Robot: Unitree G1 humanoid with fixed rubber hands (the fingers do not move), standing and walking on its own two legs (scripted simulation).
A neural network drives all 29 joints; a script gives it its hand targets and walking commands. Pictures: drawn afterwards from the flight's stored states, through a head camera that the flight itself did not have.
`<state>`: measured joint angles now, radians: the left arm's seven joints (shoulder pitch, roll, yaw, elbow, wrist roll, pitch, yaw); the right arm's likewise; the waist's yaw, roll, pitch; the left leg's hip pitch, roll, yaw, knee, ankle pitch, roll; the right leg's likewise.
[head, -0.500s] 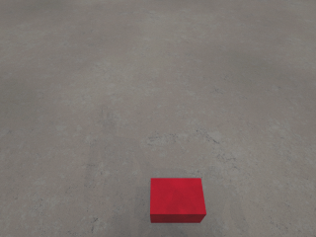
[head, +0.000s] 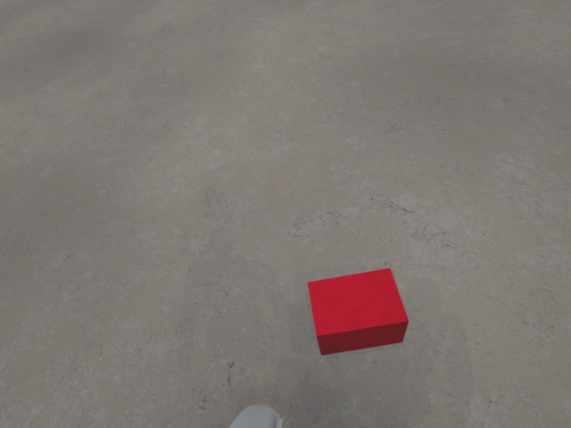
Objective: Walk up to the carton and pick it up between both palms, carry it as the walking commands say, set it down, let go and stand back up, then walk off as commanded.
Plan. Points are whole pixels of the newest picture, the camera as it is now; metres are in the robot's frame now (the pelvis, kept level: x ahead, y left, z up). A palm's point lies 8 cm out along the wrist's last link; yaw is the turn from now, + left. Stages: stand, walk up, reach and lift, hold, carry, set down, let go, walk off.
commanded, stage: walk off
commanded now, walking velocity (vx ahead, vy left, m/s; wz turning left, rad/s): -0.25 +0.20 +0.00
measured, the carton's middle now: (355, 312) +0.57 -0.11 -0.69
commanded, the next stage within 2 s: stand in 0.96 s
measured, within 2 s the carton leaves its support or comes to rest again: neither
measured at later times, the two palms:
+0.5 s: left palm out of the picture -0.12 +0.42 -0.15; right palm out of the picture -0.09 -0.11 -0.13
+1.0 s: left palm out of the picture -0.22 +0.47 -0.10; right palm out of the picture -0.26 -0.06 -0.16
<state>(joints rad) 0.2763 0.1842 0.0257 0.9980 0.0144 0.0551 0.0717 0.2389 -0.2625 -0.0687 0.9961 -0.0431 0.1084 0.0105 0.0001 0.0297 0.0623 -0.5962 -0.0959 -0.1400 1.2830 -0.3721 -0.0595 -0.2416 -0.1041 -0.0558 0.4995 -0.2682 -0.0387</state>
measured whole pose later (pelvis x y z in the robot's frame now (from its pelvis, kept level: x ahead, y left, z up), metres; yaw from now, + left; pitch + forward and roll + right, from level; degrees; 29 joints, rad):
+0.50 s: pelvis -0.14 +0.15 -0.01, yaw +1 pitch +0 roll -2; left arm 0.23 0.26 0.09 1.00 0.03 0.09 0.06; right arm 0.24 -0.21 -0.03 0.91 -0.03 0.10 -0.01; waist 0.01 -0.02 0.03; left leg -0.25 0.03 0.05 0.50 -0.26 0.01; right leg -0.56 0.06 0.05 1.30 -0.49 0.00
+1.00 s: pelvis -0.26 +0.21 +0.00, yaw +0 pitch +2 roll +5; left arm 0.22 0.20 0.04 0.97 0.01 0.04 0.06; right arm 0.27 -0.31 -0.08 0.97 -0.04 0.11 0.02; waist -0.02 0.04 0.08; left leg -0.57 -0.07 -0.18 1.34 -0.38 -0.09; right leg -0.23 -0.12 -0.06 0.47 -0.28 -0.01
